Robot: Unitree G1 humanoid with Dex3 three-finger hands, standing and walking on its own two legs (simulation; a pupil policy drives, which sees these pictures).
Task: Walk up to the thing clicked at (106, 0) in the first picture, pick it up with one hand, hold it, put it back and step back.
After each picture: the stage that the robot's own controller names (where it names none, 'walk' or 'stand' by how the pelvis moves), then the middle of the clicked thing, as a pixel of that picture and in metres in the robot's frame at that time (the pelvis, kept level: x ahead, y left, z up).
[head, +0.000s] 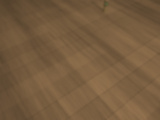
stand; (105, 4) +2.24 -0.39 -0.65
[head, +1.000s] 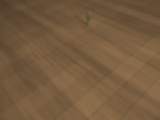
walk; (88, 18) +2.12 +0.03 -0.64
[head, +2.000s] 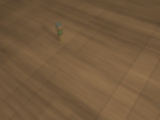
walk; (60, 32) +1.47 +0.31 -0.65
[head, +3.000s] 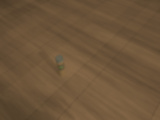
walk; (60, 66) +0.96 +0.26 -0.65
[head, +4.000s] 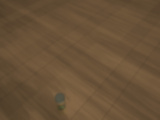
walk; (61, 105) +0.58 +0.18 -0.62
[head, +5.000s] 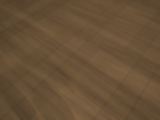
stand; out of the picture +0.35 +0.18 -0.63
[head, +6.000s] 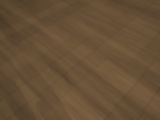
stand; out of the picture +0.33 +0.15 -0.65
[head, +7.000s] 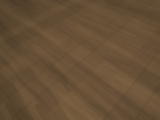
stand; out of the picture +0.34 +0.16 -0.66
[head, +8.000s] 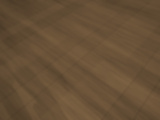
stand; out of the picture +0.33 +0.17 -0.66
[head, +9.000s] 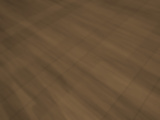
stand; out of the picture +0.32 +0.18 -0.66
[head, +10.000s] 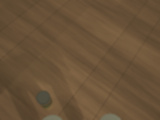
go down; (46, 101) +0.36 +0.19 -0.48
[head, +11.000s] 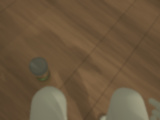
go down; (42, 73) +0.41 +0.20 -0.28
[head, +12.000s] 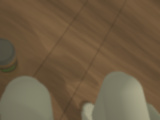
close in; (6, 62) +0.40 +0.24 -0.18
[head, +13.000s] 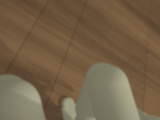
close; out of the picture +0.39 +0.25 -0.15
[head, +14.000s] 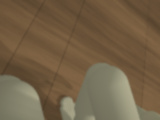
lift; out of the picture +0.38 +0.26 -0.15
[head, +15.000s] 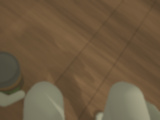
lift; (10, 81) +0.31 +0.25 -0.03
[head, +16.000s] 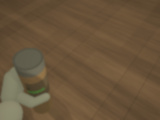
hold; (37, 86) +0.31 +0.15 +0.09
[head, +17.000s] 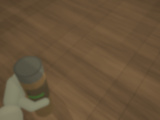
hold; (37, 91) +0.31 +0.16 +0.04
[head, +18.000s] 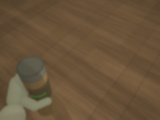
crouch; (40, 90) +0.31 +0.16 +0.04
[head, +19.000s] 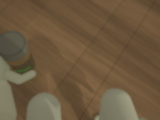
crouch; (22, 63) +0.40 +0.19 -0.06
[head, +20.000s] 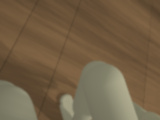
lower; out of the picture +0.40 +0.27 -0.16
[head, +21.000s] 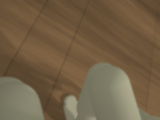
lower; out of the picture +0.39 +0.27 -0.16
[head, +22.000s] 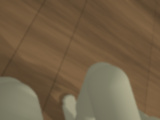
lower; out of the picture +0.39 +0.28 -0.16
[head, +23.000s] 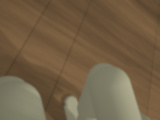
lower; out of the picture +0.39 +0.27 -0.15
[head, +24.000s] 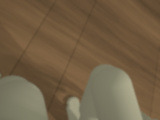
loosen; out of the picture +0.37 +0.24 -0.15
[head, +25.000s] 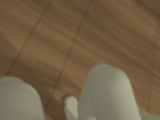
withdraw; out of the picture +0.37 +0.25 -0.16
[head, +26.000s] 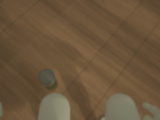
walk; (50, 82) +0.40 +0.18 -0.36
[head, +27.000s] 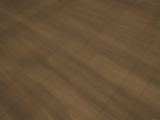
stand; out of the picture +0.33 +0.16 -0.59
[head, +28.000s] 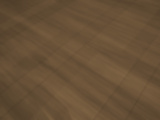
stand; out of the picture +0.33 +0.17 -0.60
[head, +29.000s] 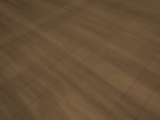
stand; out of the picture +0.35 +0.15 -0.65
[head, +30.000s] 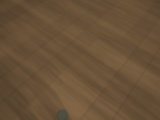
walk; out of the picture +0.38 +0.12 -0.63
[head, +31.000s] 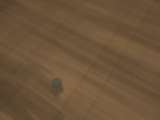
walk; (58, 89) +0.58 +0.20 -0.62
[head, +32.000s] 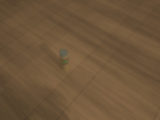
stand; (64, 60) +0.90 +0.20 -0.63
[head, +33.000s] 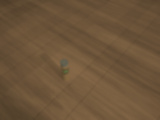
stand; (65, 70) +0.90 +0.18 -0.65
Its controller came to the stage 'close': yes
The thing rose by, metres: 0.68
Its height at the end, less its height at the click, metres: +0.00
